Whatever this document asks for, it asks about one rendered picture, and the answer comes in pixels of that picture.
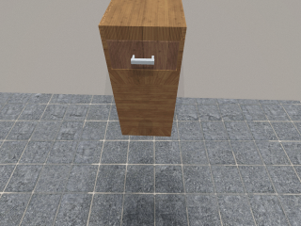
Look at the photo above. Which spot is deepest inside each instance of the cabinet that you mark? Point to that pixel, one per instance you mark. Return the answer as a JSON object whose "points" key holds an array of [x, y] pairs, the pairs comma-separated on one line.
{"points": [[145, 99]]}

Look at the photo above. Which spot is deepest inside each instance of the drawer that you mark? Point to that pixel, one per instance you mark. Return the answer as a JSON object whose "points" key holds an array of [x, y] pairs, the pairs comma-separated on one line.
{"points": [[164, 52]]}

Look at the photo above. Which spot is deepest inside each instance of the handle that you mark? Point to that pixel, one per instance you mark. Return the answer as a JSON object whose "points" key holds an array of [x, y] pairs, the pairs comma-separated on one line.
{"points": [[142, 61]]}

